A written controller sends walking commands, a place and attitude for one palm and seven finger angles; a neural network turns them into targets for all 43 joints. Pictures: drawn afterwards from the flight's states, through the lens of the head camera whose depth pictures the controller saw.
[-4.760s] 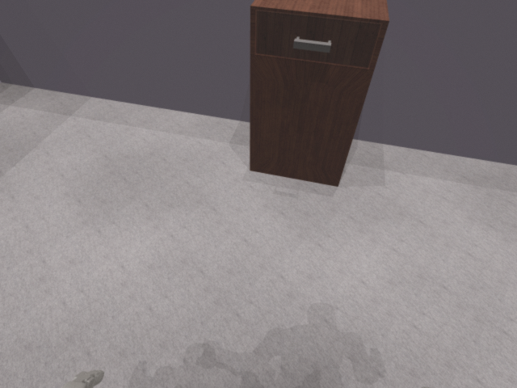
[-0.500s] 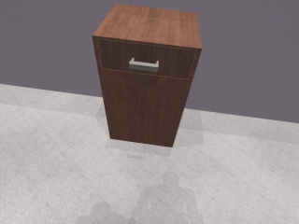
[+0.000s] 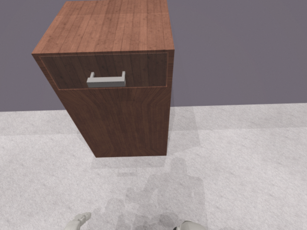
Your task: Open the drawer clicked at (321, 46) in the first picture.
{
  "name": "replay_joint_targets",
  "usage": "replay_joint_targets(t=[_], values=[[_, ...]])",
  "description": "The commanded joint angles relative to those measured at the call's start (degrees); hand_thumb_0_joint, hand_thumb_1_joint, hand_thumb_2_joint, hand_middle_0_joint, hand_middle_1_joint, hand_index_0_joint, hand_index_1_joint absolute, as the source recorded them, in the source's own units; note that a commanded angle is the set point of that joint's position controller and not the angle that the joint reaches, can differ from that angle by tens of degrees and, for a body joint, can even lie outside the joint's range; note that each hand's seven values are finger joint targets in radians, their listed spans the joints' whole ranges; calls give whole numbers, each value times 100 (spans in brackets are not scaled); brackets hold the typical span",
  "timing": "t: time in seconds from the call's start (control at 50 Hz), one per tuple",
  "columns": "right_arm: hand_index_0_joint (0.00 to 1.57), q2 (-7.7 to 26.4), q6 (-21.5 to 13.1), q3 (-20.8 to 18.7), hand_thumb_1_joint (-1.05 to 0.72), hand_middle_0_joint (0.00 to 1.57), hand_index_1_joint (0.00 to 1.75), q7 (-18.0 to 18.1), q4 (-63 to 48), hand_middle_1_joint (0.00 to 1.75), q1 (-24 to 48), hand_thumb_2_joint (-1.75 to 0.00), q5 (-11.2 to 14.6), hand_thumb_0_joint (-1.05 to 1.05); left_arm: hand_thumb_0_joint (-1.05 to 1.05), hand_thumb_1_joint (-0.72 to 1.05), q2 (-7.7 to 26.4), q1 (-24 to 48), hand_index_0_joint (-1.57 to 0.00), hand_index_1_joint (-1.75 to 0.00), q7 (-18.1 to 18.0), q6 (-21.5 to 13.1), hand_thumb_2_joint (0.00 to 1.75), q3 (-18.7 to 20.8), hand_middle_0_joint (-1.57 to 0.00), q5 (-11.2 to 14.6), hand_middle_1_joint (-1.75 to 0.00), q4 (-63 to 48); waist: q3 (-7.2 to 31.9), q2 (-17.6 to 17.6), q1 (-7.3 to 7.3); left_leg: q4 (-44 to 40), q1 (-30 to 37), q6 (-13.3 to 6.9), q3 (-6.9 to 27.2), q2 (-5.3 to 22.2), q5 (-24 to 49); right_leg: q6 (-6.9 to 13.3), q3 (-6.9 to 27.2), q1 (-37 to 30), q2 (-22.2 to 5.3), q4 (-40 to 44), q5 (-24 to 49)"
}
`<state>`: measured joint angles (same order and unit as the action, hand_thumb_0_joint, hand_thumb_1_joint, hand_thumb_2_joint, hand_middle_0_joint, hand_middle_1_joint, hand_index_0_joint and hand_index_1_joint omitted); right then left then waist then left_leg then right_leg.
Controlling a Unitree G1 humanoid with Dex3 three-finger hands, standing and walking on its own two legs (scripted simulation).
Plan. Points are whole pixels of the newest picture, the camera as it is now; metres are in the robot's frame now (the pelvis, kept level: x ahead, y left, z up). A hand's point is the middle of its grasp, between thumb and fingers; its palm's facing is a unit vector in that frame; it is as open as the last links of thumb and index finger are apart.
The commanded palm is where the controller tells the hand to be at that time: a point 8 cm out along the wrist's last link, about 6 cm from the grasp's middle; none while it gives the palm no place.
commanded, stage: take the last steps up to it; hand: left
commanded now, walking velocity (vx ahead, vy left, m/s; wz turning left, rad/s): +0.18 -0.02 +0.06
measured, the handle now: (107, 78) +0.63 +0.18 +0.00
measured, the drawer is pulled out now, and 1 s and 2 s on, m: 0.00 0.00 0.00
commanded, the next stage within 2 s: come to a stop and stand still in 0.08 s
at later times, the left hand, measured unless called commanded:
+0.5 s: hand out of the picture +0.10 +0.17 -0.16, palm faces +0.09 -0.98 -0.17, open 7.4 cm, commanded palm none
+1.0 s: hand out of the picture +0.10 +0.11 -0.14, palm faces +0.05 -0.97 -0.24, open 7.3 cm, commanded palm none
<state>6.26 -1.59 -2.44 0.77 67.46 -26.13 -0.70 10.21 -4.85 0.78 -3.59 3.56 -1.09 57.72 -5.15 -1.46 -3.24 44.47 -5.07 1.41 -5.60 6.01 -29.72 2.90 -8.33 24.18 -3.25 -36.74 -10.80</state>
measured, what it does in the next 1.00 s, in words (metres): steps on the spot: left foot, then right foot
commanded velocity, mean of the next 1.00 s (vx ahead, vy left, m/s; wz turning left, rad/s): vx -0.07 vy -0.01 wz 0.01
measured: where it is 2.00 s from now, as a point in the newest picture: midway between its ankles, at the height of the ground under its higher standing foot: outside the picture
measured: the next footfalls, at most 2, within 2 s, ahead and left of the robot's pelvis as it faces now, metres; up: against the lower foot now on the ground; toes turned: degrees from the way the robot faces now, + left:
left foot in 0.32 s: +0.19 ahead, +0.12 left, +0.00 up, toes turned +7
right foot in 0.70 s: +0.10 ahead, -0.13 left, +0.00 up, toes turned -7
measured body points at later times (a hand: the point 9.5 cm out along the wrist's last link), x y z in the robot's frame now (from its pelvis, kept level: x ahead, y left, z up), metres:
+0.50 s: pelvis +0.10 +0.00 +0.02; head +0.14 +0.02 +0.47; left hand +0.09 +0.22 -0.15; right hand +0.21 -0.21 -0.13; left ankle +0.15 +0.11 -0.72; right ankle +0.08 -0.10 -0.71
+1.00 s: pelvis +0.06 -0.07 +0.02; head +0.08 -0.09 +0.47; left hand +0.10 +0.16 -0.13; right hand +0.08 -0.31 -0.15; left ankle +0.01 +0.07 -0.71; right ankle +0.06 -0.14 -0.72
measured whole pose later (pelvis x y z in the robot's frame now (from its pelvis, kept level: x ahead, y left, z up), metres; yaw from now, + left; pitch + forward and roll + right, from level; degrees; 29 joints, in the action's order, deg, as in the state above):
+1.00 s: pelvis +0.06 -0.07 +0.02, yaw +1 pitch +1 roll +1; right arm 11.2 2.1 -2.7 1.6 62.5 -13.6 -0.2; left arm 8.9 -12.3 -1.8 0.0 1.5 -0.7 59.4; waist -1.6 -1.7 -0.3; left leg 31.2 -11.0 0.9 -0.8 2.6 -18.0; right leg 4.7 -6.9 13.9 1.3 -28.3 -15.2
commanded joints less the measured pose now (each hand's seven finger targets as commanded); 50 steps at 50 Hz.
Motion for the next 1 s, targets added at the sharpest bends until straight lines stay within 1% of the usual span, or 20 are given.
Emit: replay_joint_targets(t=[0.0,0.02,0.08,0.18,0.26,0.28,0.32,0.38,0.46,0.5,0.56,0.62,0.64,0.66,0.68,0.7,0.78,0.88,0.94,0.98], values=[[20,529,-138,-120,-90,20,30,8,-618,30,441,-90,35,0,0,90,1069,-1654,-20,-30,-156,23,90,228,-20,39,-30,287,836,958,796,3179,-2754,-244,488,25,267,917,2679,-2342,-1992,2111,426],[20,507,-84,-127,-90,20,30,1,-652,30,509,-90,-5,0,0,90,839,-1235,-20,-30,-188,32,90,162,-20,47,-30,157,495,511,558,3007,-2625,-268,593,189,589,850,2214,-1732,-1830,2226,207],[20,291,70,-61,-90,20,30,-18,-538,30,220,-90,-68,0,0,90,421,-831,-20,-30,-207,-27,90,1,-20,-8,-30,75,294,630,134,2083,-2043,-127,401,219,967,601,1026,-773,-1399,2422,896],[20,220,96,6,-90,20,30,-54,-718,30,621,-90,-52,0,0,90,408,-958,-20,-30,-207,-5,90,-31,-20,-29,-30,143,294,663,179,256,-1693,1,115,54,1193,712,738,-860,-1191,2356,1356],[20,322,61,105,-90,20,30,25,-632,30,743,-90,-4,0,0,90,462,-963,-20,-30,-255,130,90,-95,-20,39,-30,223,579,484,185,-1558,-559,76,139,-164,2420,374,529,-1068,-840,1575,2059],[20,507,35,82,-90,20,30,35,-624,30,690,-90,10,0,0,90,449,-1037,-20,-30,-260,166,90,-112,-20,62,-30,238,703,282,178,-1913,-195,33,263,-17,3367,155,463,-1050,-679,1287,1813],[20,1037,5,2,-90,20,30,95,-773,30,874,-90,23,0,0,90,289,-1368,-20,-30,-315,280,90,-139,-20,72,-30,196,788,-452,359,-1975,-75,-418,920,854,5506,-239,390,-1013,-308,1005,428],[20,1097,138,-18,-90,20,30,171,-886,30,1386,-90,26,0,0,90,339,-1474,-20,-30,-324,419,90,-132,-20,57,-30,265,319,-952,426,-2250,-506,-677,985,902,5269,-336,334,-1087,-172,752,-109],[20,1314,209,-157,-90,20,30,229,-996,30,1359,-90,-5,0,0,90,465,-1511,-20,-30,-290,516,90,-58,-20,42,-30,113,805,-1080,314,-2400,68,-1163,1297,1363,6008,-328,522,-512,-13,-645,-1737],[20,1407,254,-236,-90,20,30,242,-1073,30,1412,-90,-30,0,0,90,417,-1437,-20,-30,-289,569,90,-3,-20,31,-30,10,1021,-825,271,-2326,169,-1382,1319,1535,5938,-331,718,-225,45,-1442,-2149],[20,1416,283,-282,-90,20,30,210,-1184,30,1652,-90,-60,0,0,90,254,-1473,-20,-30,-285,555,90,8,-20,29,-30,-55,1292,-538,317,-2160,226,-1349,1122,1440,5531,-370,794,-189,37,-1428,-1965],[20,1332,300,-295,-90,20,30,132,-1225,30,1892,-90,-52,0,0,90,208,-1764,-20,-30,-262,489,90,-7,-20,1,-30,-8,1286,-378,493,-1957,-437,-937,777,1037,4074,-388,542,-1075,66,157,-833],[20,1241,319,-291,-90,20,30,102,-1227,30,1894,-90,-18,0,0,90,281,-1899,-20,-30,-267,466,90,5,-20,-25,-30,30,1238,-22,549,-1678,-812,-692,646,743,3117,-408,569,-1486,30,1031,-85],[20,939,352,-254,-90,20,30,66,-1271,30,1810,-90,31,0,0,90,617,-1790,-20,-30,-285,439,90,38,-20,-86,-30,-40,904,944,499,-1139,-1438,-333,345,133,1684,-242,1431,-1482,-593,1796,152],[20,625,393,-177,-90,20,30,9,-1387,30,1897,-90,39,0,0,90,1023,-1431,-20,-30,-289,424,90,66,-20,-102,-30,-152,462,2004,415,-515,-1888,-56,50,-443,394,229,2404,-991,-1510,2229,280],[20,756,445,-201,-90,20,30,-6,-1412,30,2056,-90,25,0,0,90,1076,-1243,-20,-30,-287,438,90,57,-20,-75,-30,-284,444,1609,541,315,-1592,-82,419,-405,-42,683,2433,-352,-1820,2436,-172],[20,691,446,-161,-90,20,30,-9,-1040,30,1674,-90,-1,0,0,90,740,-713,-20,-30,-288,375,90,-17,-20,-51,-30,-300,73,974,224,1087,-1740,-134,606,-344,572,626,1608,-439,-1121,2079,634],[20,638,320,-52,-90,20,30,38,-909,30,1546,-90,26,0,0,90,790,-1183,-20,-30,-287,308,90,-17,-20,-35,-30,-96,464,720,467,-391,-1482,-42,442,-347,445,737,1608,-1546,-1100,1825,1546],[20,572,228,34,-90,20,30,95,-682,30,1115,-90,27,0,0,90,755,-1136,-20,-30,-304,282,90,-30,-20,43,-30,70,780,610,352,-1939,-710,-42,465,-317,1345,491,1510,-1811,-964,1533,1849],[20,765,111,77,-90,20,30,138,-531,30,940,-90,-5,0,0,90,538,-1138,-20,-30,-285,268,90,-95,-20,127,-30,140,926,-14,397,-2335,-76,-222,912,109,3059,55,1173,-1614,-504,1355,1623]])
